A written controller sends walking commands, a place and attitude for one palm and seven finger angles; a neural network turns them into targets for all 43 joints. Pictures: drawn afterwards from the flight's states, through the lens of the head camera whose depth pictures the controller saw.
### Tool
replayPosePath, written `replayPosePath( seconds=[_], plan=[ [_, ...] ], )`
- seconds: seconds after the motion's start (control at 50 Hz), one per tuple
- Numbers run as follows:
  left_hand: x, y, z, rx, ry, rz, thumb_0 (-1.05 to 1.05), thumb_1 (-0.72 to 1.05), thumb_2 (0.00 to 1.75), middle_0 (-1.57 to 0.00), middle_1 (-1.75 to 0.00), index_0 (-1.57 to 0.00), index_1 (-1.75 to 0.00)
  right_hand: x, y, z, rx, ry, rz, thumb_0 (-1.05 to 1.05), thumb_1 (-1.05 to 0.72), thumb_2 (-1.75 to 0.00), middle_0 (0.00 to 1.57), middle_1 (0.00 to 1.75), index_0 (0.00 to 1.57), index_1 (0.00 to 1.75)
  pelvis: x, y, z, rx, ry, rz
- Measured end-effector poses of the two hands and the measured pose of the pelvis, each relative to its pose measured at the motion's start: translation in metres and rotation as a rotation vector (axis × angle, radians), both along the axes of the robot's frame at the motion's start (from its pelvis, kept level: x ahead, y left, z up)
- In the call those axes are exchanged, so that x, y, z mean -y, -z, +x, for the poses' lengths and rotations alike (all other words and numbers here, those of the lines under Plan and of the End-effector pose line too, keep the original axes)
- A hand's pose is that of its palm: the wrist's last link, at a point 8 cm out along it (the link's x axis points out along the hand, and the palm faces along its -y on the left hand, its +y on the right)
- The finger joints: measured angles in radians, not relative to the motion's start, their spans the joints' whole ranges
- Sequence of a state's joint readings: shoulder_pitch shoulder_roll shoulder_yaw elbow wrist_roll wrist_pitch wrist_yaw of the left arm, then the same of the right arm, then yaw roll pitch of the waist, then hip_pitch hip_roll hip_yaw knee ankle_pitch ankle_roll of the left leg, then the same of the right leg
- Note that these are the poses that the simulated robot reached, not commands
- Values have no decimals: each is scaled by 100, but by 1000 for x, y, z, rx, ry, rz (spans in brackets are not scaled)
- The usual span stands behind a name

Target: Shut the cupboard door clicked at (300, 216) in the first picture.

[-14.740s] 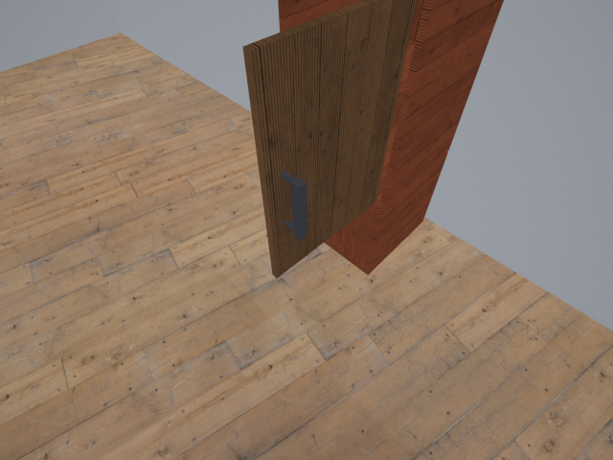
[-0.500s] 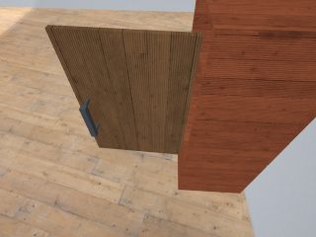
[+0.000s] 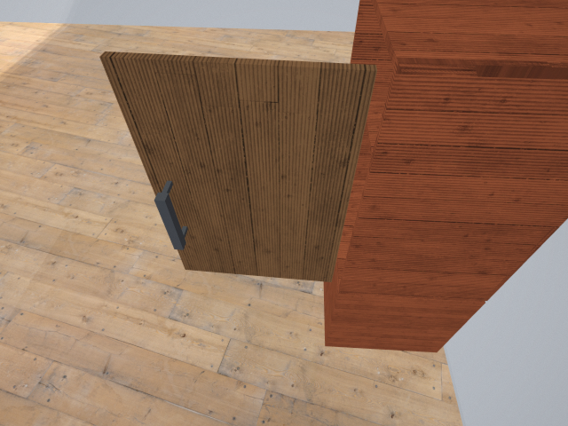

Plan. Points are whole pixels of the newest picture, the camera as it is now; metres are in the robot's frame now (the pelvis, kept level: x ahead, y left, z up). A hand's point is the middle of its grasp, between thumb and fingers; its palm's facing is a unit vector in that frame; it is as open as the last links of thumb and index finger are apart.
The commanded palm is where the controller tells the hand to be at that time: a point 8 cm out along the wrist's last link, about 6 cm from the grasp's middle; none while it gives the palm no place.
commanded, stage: shuffle to correct the standing spot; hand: left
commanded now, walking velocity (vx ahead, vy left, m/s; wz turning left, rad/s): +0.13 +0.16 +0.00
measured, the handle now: (174, 216) +0.52 +0.27 -0.09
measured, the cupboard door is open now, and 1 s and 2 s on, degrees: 88 88 88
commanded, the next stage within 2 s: come to a stop and stand still in 0.60 s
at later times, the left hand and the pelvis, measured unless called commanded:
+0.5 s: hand out of the picture +0.07 +0.21 -0.18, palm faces +0.02 -0.97 -0.22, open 7.3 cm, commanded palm none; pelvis +0.06 +0.03 -0.01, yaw +0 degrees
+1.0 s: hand out of the picture +0.12 +0.30 -0.19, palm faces +0.06 -0.97 -0.24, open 7.3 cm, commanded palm none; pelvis +0.10 +0.10 -0.01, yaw +0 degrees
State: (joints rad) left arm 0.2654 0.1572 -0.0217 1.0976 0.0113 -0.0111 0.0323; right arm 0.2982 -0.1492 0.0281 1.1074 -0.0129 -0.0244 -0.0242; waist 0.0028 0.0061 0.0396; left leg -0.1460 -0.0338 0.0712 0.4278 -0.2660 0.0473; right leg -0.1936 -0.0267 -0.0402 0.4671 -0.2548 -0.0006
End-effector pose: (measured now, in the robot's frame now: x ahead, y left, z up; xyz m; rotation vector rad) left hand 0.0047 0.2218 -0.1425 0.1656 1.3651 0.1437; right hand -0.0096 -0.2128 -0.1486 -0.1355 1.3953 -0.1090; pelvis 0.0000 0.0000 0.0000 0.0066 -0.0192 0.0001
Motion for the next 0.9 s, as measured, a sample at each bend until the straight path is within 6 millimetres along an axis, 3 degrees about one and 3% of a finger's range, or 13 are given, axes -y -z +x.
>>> replayPosePath(
  seconds=[0.2,0.36,0.44,0.56,0.62,0.74,0.82,0.9],
  plan=[
    [-1,7,-2,-31,-22,-19,0,91,90,-20,-30,-20,-30,4,1,10,-30,-13,-22,0,-91,-90,20,30,20,30,-5,4,12,-10,-4,-7],
    [-21,17,3,-85,-53,-20,0,91,90,-21,-30,-20,-30,-6,0,31,-36,-18,-56,0,-91,-90,20,30,20,30,-21,11,36,-25,-2,-7],
    [-33,13,27,-86,-31,4,0,91,90,-21,-30,-20,-30,-14,2,38,-34,-6,-52,0,-91,-90,20,30,20,30,-27,11,48,-19,12,-6],
    [-43,8,85,56,-25,46,0,91,90,-20,-30,-20,-30,-23,17,46,-77,-5,-6,0,-91,-90,20,30,20,30,-29,17,64,-12,-3,1],
    [-47,1,96,111,-46,53,0,91,90,-20,-30,-20,-30,-24,16,66,-75,-21,-7,0,-91,-90,20,30,20,30,-35,14,70,-4,-25,-4],
    [-63,-5,89,43,-40,37,0,91,90,-21,-30,-20,-30,-36,-3,133,66,-23,-13,1,-91,-90,20,30,20,30,-53,1,81,-14,-16,26],
    [-86,7,87,-7,-38,13,0,91,90,-21,-30,-20,-30,-54,-9,170,162,-33,-37,0,-91,-90,20,30,20,30,-75,6,91,-9,-7,25],
    [-115,25,93,-30,-57,18,0,91,90,-21,-30,-20,-30,-76,-1,184,191,-48,-67,0,-91,-90,20,30,20,30,-96,21,101,3,-10,8]
  ],
)
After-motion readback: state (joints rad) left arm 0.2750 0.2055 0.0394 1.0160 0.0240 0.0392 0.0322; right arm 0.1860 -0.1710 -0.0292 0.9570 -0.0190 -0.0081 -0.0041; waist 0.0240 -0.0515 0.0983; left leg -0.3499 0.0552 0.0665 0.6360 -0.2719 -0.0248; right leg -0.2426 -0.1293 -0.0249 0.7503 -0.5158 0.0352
